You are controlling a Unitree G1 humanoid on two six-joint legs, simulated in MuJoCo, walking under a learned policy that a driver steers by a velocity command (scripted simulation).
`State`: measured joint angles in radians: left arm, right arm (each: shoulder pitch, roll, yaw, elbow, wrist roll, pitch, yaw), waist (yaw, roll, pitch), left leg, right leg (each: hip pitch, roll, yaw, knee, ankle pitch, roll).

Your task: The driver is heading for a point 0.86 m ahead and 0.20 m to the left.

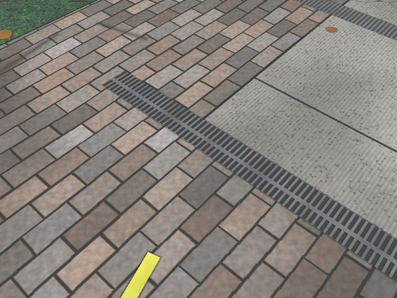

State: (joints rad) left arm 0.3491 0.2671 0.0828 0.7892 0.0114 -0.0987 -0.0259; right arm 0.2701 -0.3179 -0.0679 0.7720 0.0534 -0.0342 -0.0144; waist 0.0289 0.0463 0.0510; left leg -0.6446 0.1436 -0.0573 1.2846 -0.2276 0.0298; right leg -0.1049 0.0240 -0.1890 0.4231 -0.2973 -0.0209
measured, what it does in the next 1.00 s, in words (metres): walks ahead, turning left: left foot, then right foot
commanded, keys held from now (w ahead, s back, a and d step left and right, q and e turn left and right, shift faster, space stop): q+shift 0.36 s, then w+q+shift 0.14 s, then w+shift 0.50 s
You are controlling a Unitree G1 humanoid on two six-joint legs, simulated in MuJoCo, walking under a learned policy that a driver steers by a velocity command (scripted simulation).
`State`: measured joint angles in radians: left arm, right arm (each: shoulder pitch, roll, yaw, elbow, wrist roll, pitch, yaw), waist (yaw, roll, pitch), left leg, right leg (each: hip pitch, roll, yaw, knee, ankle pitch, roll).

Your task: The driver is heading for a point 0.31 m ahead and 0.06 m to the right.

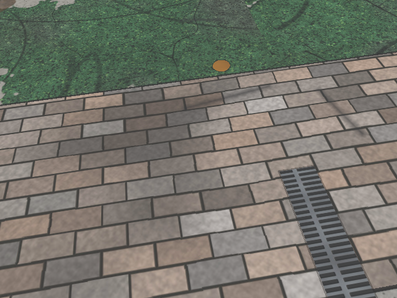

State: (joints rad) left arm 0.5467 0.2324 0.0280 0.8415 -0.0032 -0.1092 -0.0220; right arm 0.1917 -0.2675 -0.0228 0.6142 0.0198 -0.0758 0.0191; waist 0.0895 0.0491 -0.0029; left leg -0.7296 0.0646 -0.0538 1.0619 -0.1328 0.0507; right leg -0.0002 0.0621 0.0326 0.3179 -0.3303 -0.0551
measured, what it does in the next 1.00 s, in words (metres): walks ahead: left foot, then right foot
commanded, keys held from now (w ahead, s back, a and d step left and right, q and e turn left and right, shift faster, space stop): w+shift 0.08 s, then w+e+shift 0.02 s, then shift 0.90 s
